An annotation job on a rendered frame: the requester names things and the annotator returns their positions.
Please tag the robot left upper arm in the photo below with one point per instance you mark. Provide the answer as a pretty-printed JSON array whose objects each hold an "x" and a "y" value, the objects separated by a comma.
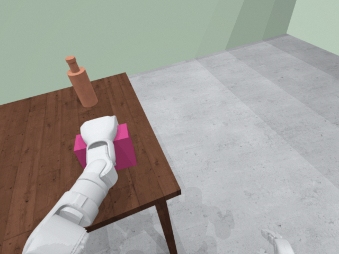
[{"x": 59, "y": 236}]

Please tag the left robot hand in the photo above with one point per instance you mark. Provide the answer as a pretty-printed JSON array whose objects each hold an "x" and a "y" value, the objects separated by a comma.
[{"x": 103, "y": 127}]

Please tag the robot left forearm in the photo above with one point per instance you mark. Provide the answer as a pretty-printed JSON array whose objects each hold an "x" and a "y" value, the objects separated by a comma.
[{"x": 80, "y": 204}]

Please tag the right robot hand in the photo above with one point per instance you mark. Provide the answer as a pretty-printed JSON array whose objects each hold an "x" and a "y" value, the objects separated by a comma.
[{"x": 280, "y": 245}]

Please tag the sponge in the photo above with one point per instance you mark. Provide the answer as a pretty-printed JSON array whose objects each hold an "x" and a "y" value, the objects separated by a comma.
[{"x": 124, "y": 151}]

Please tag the table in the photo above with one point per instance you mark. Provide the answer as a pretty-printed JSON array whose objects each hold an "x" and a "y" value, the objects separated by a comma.
[{"x": 38, "y": 164}]

